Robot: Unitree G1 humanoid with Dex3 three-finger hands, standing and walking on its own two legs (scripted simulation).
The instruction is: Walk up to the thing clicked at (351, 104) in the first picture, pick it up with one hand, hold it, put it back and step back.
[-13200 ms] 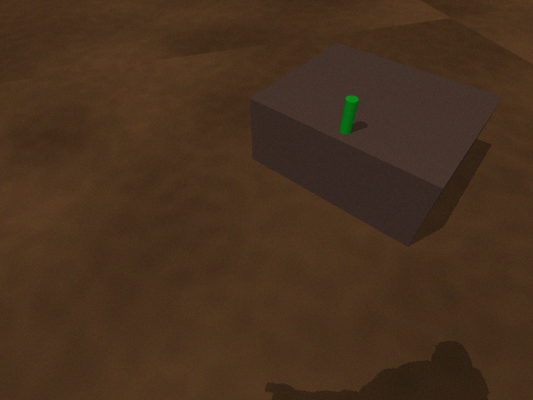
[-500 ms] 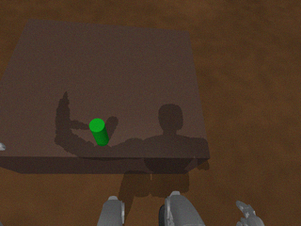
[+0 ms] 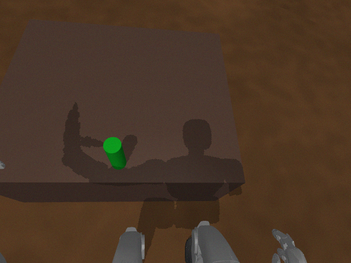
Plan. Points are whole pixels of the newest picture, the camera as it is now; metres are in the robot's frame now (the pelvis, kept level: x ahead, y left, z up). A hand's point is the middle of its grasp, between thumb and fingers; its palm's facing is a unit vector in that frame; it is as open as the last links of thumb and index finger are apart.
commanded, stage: go down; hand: left
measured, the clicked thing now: (116, 154) +0.43 +0.16 -0.21
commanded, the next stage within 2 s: approach in 1.38 s
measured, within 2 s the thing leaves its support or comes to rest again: neither
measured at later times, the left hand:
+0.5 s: hand out of the picture +0.37 +0.37 +0.07, palm faces +0.12 -0.99 +0.02, open 16.7 cm
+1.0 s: hand out of the picture +0.37 +0.36 +0.07, palm faces +0.12 -0.99 +0.02, open 16.6 cm
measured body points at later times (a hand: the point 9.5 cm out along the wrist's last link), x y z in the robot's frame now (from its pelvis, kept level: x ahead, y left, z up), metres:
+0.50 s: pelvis +0.00 +0.00 +0.00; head +0.12 +0.04 +0.43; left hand +0.36 +0.42 +0.07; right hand +0.11 -0.28 -0.09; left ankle +0.01 +0.13 -0.64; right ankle +0.04 -0.14 -0.64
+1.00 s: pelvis +0.00 +0.00 +0.00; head +0.12 +0.04 +0.43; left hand +0.36 +0.42 +0.07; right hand +0.11 -0.28 -0.09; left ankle +0.01 +0.13 -0.64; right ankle +0.04 -0.14 -0.64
